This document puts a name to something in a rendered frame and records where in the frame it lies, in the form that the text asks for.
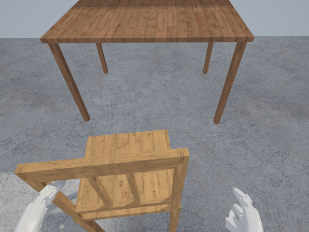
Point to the chair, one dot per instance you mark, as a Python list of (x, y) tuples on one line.
[(121, 175)]

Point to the table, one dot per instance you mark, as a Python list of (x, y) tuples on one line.
[(149, 21)]

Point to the left robot hand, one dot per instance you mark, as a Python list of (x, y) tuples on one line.
[(34, 213)]

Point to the right robot hand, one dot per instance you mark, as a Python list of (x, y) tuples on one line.
[(249, 219)]

